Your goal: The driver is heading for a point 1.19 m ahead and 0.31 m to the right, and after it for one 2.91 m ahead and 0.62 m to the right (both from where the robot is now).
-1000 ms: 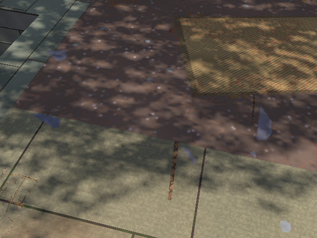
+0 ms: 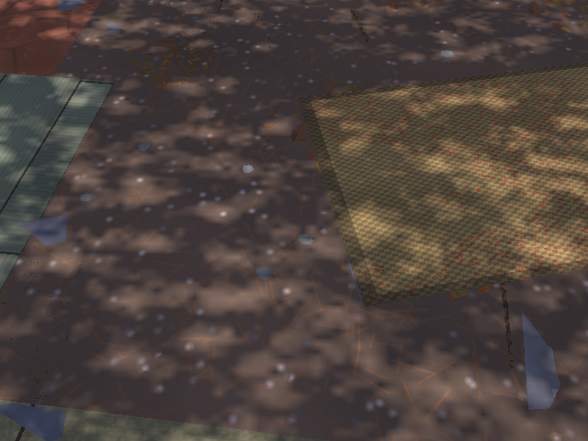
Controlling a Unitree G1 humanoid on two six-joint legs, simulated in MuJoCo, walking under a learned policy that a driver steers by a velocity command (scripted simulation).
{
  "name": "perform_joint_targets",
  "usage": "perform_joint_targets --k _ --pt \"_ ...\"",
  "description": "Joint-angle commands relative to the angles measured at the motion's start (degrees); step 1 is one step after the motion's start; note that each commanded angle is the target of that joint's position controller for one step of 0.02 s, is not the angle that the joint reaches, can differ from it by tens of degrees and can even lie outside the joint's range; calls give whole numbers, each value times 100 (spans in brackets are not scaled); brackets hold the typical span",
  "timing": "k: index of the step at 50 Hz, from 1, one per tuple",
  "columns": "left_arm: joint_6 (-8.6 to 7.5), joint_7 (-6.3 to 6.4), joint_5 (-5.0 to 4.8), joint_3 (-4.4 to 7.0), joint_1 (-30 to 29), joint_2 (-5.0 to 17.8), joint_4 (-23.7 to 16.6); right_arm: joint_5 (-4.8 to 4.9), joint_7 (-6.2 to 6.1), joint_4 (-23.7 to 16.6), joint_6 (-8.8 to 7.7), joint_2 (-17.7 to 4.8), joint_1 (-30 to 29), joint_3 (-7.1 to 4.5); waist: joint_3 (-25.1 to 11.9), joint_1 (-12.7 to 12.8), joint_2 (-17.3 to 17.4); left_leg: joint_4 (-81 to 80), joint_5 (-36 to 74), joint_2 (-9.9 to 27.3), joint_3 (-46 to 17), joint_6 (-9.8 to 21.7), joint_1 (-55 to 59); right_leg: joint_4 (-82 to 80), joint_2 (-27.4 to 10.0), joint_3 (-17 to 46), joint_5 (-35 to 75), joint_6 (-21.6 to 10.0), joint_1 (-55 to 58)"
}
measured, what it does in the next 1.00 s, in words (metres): walks ahead, turning right: right foot, then left foot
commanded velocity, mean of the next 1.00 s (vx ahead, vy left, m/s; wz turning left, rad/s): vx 0.50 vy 0.00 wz -0.46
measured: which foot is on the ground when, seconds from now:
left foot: down 0.00-0.16, up 0.18-0.62, down 0.64-1.00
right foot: up 0.00-0.16, down 0.18-0.64, up 0.66-1.00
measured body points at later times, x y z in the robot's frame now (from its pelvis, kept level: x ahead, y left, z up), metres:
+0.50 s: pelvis +0.29 -0.06 +0.00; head +0.33 -0.09 +0.45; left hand +0.44 +0.20 -0.10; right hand +0.43 -0.36 -0.08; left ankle +0.51 +0.07 -0.69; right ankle +0.23 -0.13 -0.74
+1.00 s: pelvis +0.56 -0.11 +0.00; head +0.59 -0.13 +0.45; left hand +0.86 -0.01 -0.08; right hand +0.43 -0.36 -0.12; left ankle +0.56 +0.01 -0.74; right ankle +0.62 -0.32 -0.70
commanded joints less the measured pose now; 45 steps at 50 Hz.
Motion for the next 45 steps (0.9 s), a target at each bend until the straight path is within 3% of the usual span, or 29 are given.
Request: perform_joint_targets --k 1,4,6,7,8,9,10,11,12,13,14,15,18,20,23,25,28,30,31,32,33,34,35,36,37,38,39,41,45 --pt "-80 -117 0 -10 -623 166 -583 67 -60 -248 -10 -965 -99 -229 372 -95 371 -491 1813 1723 -265 717 -231 -593 27 -227 273 -114 148" --pt "-67 -226 8 18 -884 247 -863 152 -93 -137 165 -1078 22 -280 382 -87 427 -21 2597 1948 -147 598 529 -857 142 -443 -456 -324 -84" --pt "-36 -264 10 110 -630 417 -937 167 -148 -174 271 -1236 -88 -326 55 156 634 732 4468 1947 26 454 728 -851 484 -795 -1098 -538 509" --pt "-11 -257 8 212 -149 588 -867 163 -183 -203 327 -1293 -143 -341 -278 446 720 1490 5290 1881 119 371 685 -838 723 -949 -1336 -677 1168" --pt "3 -202 -9 382 727 861 -669 172 -218 -244 366 -1256 -232 -315 -744 941 623 2676 5336 1665 282 195 228 -1153 976 -977 -1092 -883 2426" --pt "68 -81 -26 574 1635 1354 -499 66 -241 -358 321 -1025 -100 -208 -1341 1278 -18 4440 3614 1396 297 -50 -1160 -1274 314 221 -978 -1245 4224" --pt "24 -60 -67 628 1430 1880 -568 -97 -111 -642 138 -186 527 64 -1886 531 -1357 6390 -1896 99 -337 -417 -3797 -1827 -1096 3557 -1936 -2407 6147" --pt "-35 -70 -32 489 1619 1329 -693 115 -11 -654 -86 -734 -108 -19 -2369 1036 -635 6899 -2055 150 -1497 -317 -4456 -2550 -1281 4381 -2514 -2451 6435" --pt "-90 -65 25 411 1397 1069 -666 311 39 -846 -203 -966 -662 -79 -1492 1080 -376 6725 -1490 431 -1497 -184 -4831 -2662 -1110 3500 -2111 -2133 5847" --pt "-115 -56 16 378 1039 958 -708 246 10 -876 -263 -876 -780 -42 -1000 825 158 6214 -1003 686 -1457 -140 -4650 -2648 -862 2824 -1493 -1936 5009" --pt "-109 -43 24 327 680 795 -786 95 -29 -836 -260 -889 -814 -70 -655 602 315 5704 -760 842 -1416 -193 -4301 -2710 -644 2297 -783 -1814 4251" --pt "-112 -17 101 281 490 690 -887 42 -30 -827 -203 -917 -708 -102 -569 409 167 5498 -581 939 -1454 -248 -3899 -2831 -502 2018 -272 -1797 3755" --pt "-129 57 66 305 436 774 -889 -31 -40 -827 -25 -724 -592 -73 -404 239 121 4812 -321 924 -1280 -544 -3589 -3047 -306 1530 457 -1838 3005" --pt "-116 133 41 350 564 925 -819 -43 -56 -952 21 -583 -985 -12 -228 337 88 4003 308 825 -1189 -705 -3584 -3093 -110 1217 458 -1719 2689" --pt "-53 199 1 369 779 974 -711 -9 -12 -1090 -9 -423 -1650 65 -159 613 -114 2608 1532 537 -1133 -743 -3102 -2974 211 966 -166 -1384 2427" --pt "-24 207 -16 385 998 1012 -613 61 31 -1180 -45 -477 -1958 54 -153 752 -175 2160 1875 386 -1158 -720 -2857 -2900 140 1177 -528 -1287 2472" --pt "20 225 -52 377 1134 924 -520 106 82 -1236 -108 -700 -2044 -34 -168 719 -277 1702 1573 357 -1399 -563 -2786 -2456 -71 1707 -876 -1182 3016" --pt "53 238 -29 391 1048 918 -521 119 90 -1191 -161 -835 -1799 -110 -185 543 -449 1601 1064 360 -1405 -378 -2502 -2109 -180 2005 -762 -1090 3226" --pt "71 232 -18 368 958 834 -547 111 70 -1083 -188 -898 -1397 -169 -309 315 -480 1391 1031 337 -1298 -243 -1962 -1794 -56 1992 -596 -985 3177" --pt "63 210 12 281 941 596 -596 42 32 -987 -219 -1069 -804 -257 -784 22 -353 1369 971 637 -1473 -10 -919 -948 248 1750 -500 -800 2938" --pt "54 203 129 147 1088 242 -700 -16 -21 -922 -208 -1387 54 -335 -1646 -236 430 1440 581 1674 -2546 319 582 709 687 1187 -1732 -564 2178" --pt "-5 197 -87 78 1897 67 -848 -44 46 -678 -127 -1728 372 -421 -2049 204 2468 731 -978 2713 -5379 1215 1903 2362 1256 647 -3850 -257 191" --pt "-4 223 -137 175 1791 662 -605 88 81 -784 -115 -1111 179 -294 -1504 42 1562 464 -2115 2610 -5470 1088 1550 2974 823 853 -3509 -171 -353" --pt "11 215 -88 239 1175 882 -649 96 65 -794 -83 -806 -22 -212 -834 -96 1022 433 -1797 2347 -4488 864 894 3049 668 699 -2964 -142 -441" --pt "15 225 -21 229 838 809 -707 33 71 -806 -53 -731 -253 -165 -500 -19 621 381 -995 2096 -3810 778 265 2924 505 528 -2613 -118 -256" --pt "-13 208 38 232 588 726 -788 8 68 -746 -36 -635 -371 -133 -209 43 580 282 -323 1901 -3349 817 -189 2629 377 520 -2382 -113 -194" --pt "-22 170 17 222 587 618 -813 -28 55 -708 -48 -578 -410 -99 -159 170 730 170 100 1744 -2978 795 -480 2408 251 483 -2240 -131 57" --pt "-16 129 -1 170 633 404 -799 31 55 -597 -83 -542 -359 -92 -193 255 874 -12 613 1629 -2565 901 -633 1968 188 303 -2218 -108 223" --pt "-69 75 88 34 46 171 -976 120 27 -407 -60 -881 -247 -172 -76 161 689 -303 1317 1649 -2001 1044 -677 652 31 8 -1472 -1 152"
